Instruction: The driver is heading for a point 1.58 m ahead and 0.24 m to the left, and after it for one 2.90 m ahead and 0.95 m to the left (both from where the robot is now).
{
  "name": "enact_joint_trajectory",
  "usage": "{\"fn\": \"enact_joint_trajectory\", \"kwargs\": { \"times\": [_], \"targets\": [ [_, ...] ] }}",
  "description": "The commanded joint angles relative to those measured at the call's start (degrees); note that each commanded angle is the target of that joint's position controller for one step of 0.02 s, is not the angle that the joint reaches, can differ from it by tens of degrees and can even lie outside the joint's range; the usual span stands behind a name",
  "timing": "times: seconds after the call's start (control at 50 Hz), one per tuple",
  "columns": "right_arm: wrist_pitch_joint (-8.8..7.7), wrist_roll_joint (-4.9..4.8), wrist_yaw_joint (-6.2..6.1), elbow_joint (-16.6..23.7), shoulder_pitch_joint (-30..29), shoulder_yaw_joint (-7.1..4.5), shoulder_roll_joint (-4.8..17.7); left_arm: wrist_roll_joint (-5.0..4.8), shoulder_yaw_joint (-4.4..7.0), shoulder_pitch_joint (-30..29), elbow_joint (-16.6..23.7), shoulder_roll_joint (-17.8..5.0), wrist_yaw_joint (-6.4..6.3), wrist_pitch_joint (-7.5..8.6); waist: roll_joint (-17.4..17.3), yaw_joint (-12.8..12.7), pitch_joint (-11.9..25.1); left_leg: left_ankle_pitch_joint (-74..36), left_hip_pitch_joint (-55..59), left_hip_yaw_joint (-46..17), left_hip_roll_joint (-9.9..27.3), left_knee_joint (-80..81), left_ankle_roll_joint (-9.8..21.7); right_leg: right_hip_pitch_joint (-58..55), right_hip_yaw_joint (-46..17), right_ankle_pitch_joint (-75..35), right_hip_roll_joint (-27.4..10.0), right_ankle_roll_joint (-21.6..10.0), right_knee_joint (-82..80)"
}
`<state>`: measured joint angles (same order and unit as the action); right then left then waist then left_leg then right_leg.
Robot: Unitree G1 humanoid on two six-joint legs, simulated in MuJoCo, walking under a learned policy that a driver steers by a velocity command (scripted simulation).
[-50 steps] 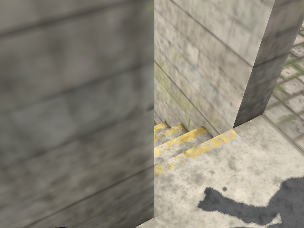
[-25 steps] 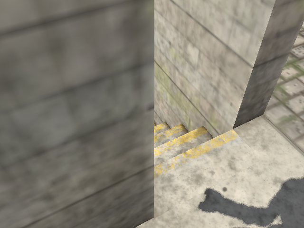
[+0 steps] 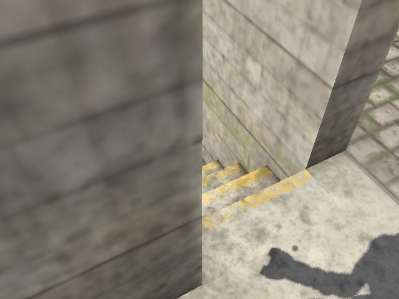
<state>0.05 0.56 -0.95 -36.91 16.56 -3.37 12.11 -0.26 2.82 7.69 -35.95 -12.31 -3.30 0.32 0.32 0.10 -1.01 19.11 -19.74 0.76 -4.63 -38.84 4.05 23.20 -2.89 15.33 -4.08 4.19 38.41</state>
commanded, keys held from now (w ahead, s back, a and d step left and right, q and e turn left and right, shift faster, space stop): w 1.00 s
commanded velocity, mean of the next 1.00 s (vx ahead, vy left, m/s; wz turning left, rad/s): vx -0.06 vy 0.10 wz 0.00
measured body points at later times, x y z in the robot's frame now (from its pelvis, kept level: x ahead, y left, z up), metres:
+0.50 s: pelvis +0.00 +0.00 +0.00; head +0.01 +0.00 +0.45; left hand +0.17 +0.25 -0.09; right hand +0.11 -0.25 -0.11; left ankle +0.02 +0.08 -0.72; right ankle +0.05 -0.16 -0.72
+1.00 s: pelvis +0.00 +0.00 +0.00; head +0.01 +0.00 +0.45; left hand +0.17 +0.25 -0.09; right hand +0.11 -0.25 -0.11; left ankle +0.02 +0.08 -0.72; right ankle +0.05 -0.16 -0.72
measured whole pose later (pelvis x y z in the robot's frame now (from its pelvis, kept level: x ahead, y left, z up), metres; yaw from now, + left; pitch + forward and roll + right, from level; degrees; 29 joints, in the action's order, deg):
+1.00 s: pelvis +0.00 +0.00 +0.00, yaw +0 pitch +0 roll +1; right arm 0.9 0.8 -1.2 -36.3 17.9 -3.1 12.4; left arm -0.3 2.8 8.7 -37.5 -12.4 -3.7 0.4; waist 0.0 0.1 -1.4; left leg 19.4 -19.8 0.6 -4.7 -39.4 4.1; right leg 23.1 -2.7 15.9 -4.3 4.2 39.1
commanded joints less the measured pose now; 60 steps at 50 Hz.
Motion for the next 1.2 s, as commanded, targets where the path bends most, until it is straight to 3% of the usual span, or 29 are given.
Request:
{"fn": "enact_joint_trajectory", "kwargs": {
  "times": [0.02,0.14,0.3,0.36,0.46,0.48,0.62,0.66,0.76,1.2],
  "targets": [
    [-0.77,-0.01,-0.16,3.90,0.63,-1.57,5.71,0.02,1.57,-3.13,4.96,-5.87,-0.17,0.96,0.11,-0.02,3.31,-2.85,-1.45,-7.95,5.86,10.29,2.44,-2.87,-0.09,-2.29,-0.31,-3.15,-3.90],
    [-0.38,0.34,-0.16,3.95,1.09,-1.47,5.89,-0.09,1.69,-2.04,4.39,-6.14,-0.27,1.00,-0.41,-0.09,3.10,-2.58,-1.37,-7.76,5.53,9.91,2.85,-2.75,0.22,-0.91,-0.07,-3.02,-4.13],
    [-0.37,-0.05,-0.24,4.29,0.93,-1.43,5.70,0.02,1.49,-3.25,4.64,-5.73,-0.31,1.00,0.03,0.09,3.01,-3.69,-1.30,-8.19,5.96,10.38,2.67,-2.48,0.48,-2.19,-0.03,-3.03,-3.38],
    [-0.25,0.38,-0.22,4.23,1.36,-1.38,6.03,-0.07,1.63,-1.58,3.89,-5.93,-0.37,0.98,-1.23,-0.31,3.19,-3.05,-1.38,-8.22,5.73,10.38,3.11,-2.98,1.03,-1.46,0.35,-2.71,-3.10],
    [-0.32,-0.12,-0.34,4.26,1.54,-1.49,5.91,0.09,1.51,-3.12,4.41,-5.97,-0.34,0.99,1.37,0.31,2.79,-3.17,-1.21,-7.71,5.54,9.80,2.47,-2.24,0.04,-2.39,-0.37,-3.22,-3.95],
    [-0.12,0.25,-0.35,4.22,2.04,-1.44,6.26,-0.06,1.61,-1.99,3.85,-6.04,-0.40,1.00,0.39,0.11,2.96,-3.25,-1.03,-7.67,5.34,9.51,2.78,-2.49,0.36,-1.29,-0.15,-3.09,-4.00],
    [-0.25,-0.07,-0.35,4.38,1.54,-1.41,5.80,0.09,1.45,-2.75,4.11,-5.79,-0.42,0.97,0.41,0.05,2.77,-3.40,-1.41,-8.07,5.72,10.30,2.72,-2.45,0.59,-2.40,-0.03,-3.01,-3.23],
    [-0.14,0.31,-0.37,4.25,2.03,-1.40,6.19,-0.05,1.58,-1.39,3.49,-5.96,-0.46,0.96,-0.57,-0.20,2.98,-3.17,-1.31,-7.95,5.44,10.01,2.99,-2.78,0.88,-1.44,0.17,-2.85,-3.24],
    [0.10,0.22,-0.39,4.38,2.31,-1.36,6.04,0.01,1.59,-1.78,3.44,-6.18,-0.52,1.00,0.59,0.11,2.48,-3.02,-1.22,-7.56,5.16,9.60,2.94,-2.27,0.51,-0.98,-0.08,-3.08,-3.98],
    [0.13,0.23,-0.51,4.41,2.74,-1.31,5.98,-0.01,1.52,-1.50,2.93,-6.08,-0.60,0.96,0.01,-0.04,2.44,-3.37,-1.31,-7.73,5.17,9.75,3.05,-2.36,0.95,-0.98,0.15,-3.03,-3.41]
  ]
}}
Velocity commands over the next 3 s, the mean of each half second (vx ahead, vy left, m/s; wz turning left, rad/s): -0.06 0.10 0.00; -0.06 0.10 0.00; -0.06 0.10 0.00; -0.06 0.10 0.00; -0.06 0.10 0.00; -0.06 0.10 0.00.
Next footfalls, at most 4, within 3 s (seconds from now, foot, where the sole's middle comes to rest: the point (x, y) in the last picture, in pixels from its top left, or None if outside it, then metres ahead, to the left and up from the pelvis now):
none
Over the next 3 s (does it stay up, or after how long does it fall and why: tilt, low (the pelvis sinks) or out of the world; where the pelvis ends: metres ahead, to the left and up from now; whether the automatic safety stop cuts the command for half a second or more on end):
stays up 0.00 0.00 0.00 its command is cut before an obstacle from the start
